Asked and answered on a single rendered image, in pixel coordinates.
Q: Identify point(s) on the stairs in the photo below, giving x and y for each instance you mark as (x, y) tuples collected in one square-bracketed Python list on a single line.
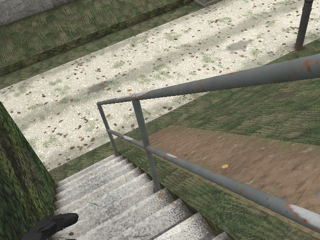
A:
[(114, 200)]

